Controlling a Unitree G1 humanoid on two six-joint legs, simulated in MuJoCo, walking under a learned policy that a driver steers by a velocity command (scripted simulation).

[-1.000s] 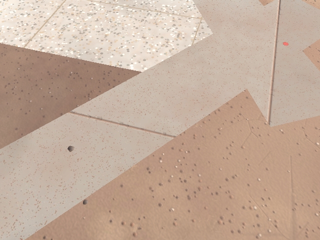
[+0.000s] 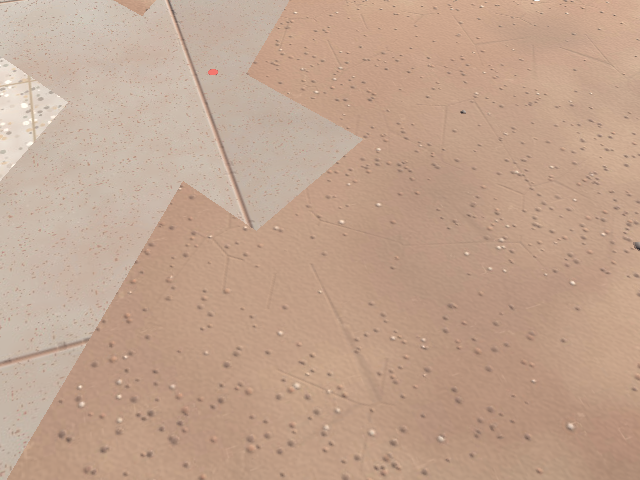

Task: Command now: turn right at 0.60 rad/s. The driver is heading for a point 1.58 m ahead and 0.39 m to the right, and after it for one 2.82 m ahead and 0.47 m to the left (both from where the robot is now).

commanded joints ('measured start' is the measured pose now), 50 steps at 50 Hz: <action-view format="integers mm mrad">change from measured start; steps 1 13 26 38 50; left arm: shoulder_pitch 75 -13 -8 18 -35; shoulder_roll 177 71 120 117 -25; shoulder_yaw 68 27 24 3 -22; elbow -34 -100 -84 -10 4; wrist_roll -3 -5 16 12 17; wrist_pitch -6 12 -36 -27 -64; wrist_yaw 4 -30 2 -16 -22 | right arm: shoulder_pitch -64 -9 -3 -15 86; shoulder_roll -126 -207 -131 -93 -104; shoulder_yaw -29 -56 -36 -9 5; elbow -95 -78 -71 -85 -35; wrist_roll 3 33 21 41 23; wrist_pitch -7 27 23 3 -33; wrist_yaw -18 -16 -24 5 -20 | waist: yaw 34 -45 -22 22 -20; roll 170 244 -83 -107 186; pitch -74 -101 -137 -47 -27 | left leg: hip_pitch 140 204 -293 -30 220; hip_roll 338 339 58 28 214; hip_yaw -270 -12 -12 50 -88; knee -171 -152 626 114 -207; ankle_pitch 360 429 -114 -137 556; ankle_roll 209 194 -99 -49 155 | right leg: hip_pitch -162 11 319 167 -81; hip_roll -77 -149 -324 -291 -140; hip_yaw -42 -234 94 226 -174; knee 370 -87 -481 -540 -27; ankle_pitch -49 96 717 -57 151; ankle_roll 56 61 -236 -230 58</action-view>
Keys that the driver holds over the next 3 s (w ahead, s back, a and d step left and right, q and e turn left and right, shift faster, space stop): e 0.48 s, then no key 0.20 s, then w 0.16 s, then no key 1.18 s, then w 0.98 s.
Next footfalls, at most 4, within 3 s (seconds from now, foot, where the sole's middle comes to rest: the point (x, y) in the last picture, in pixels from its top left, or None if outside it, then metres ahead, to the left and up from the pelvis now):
0.34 right None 0.01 -0.15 -0.77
0.82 left None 0.08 0.06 -0.77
1.14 right None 0.11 -0.22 -0.77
2.74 left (373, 457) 0.51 -0.10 -0.77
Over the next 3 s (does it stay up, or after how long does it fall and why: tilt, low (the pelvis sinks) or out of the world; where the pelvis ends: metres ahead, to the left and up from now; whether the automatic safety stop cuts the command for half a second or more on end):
stays up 0.44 -0.16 0.01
